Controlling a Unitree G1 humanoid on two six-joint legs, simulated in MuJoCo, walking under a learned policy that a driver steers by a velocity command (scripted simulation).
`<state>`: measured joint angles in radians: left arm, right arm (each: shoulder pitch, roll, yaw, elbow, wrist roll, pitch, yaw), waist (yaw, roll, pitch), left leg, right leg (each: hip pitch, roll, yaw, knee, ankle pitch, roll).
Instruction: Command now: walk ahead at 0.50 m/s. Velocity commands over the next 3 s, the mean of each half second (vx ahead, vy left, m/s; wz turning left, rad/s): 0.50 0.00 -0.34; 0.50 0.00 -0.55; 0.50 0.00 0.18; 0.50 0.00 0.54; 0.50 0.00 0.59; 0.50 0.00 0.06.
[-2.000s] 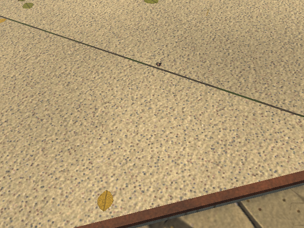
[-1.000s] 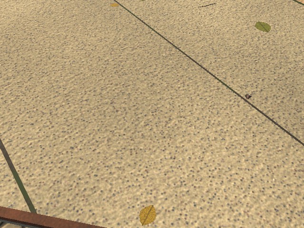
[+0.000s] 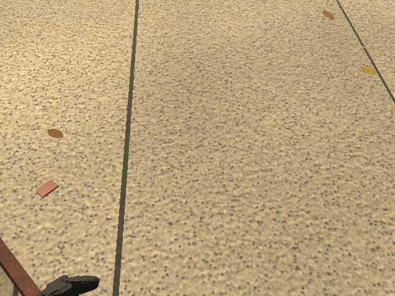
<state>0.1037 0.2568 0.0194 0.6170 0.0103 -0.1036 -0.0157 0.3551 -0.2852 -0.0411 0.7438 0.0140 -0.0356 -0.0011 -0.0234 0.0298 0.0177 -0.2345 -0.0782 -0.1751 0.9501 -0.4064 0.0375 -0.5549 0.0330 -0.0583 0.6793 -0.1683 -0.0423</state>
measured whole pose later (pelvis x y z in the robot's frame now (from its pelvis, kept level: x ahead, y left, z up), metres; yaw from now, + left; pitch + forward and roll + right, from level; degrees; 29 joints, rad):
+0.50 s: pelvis +0.25 +0.03 +0.04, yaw -14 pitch +1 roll +0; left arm 0.32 0.31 0.07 0.68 -0.03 -0.03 0.00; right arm 0.27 -0.25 -0.04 0.71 -0.01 -0.09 0.00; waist -0.02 -0.05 -0.03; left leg -0.24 0.00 0.03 0.44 -0.23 0.02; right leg -0.56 -0.02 0.07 1.18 -0.30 -0.01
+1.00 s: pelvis +0.49 -0.12 +0.03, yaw -32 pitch +1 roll +0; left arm 0.24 0.29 0.06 0.63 -0.01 -0.04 -0.03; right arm 0.22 -0.31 -0.04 0.72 0.00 -0.11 0.00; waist 0.00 0.02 0.06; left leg -0.50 0.08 -0.06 1.18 -0.33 -0.02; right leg -0.33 0.11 0.01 0.47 -0.16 -0.11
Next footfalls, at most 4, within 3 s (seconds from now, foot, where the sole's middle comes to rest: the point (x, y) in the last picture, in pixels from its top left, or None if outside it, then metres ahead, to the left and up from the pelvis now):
0.34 left None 0.32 0.13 -0.74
0.84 right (267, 274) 0.53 -0.22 -0.74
1.38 left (248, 179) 0.91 -0.19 -0.74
1.84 right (310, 144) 1.08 -0.48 -0.74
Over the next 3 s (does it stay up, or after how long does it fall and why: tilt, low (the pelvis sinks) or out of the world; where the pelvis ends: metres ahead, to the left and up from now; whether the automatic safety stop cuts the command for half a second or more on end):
stays up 1.60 -0.30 0.03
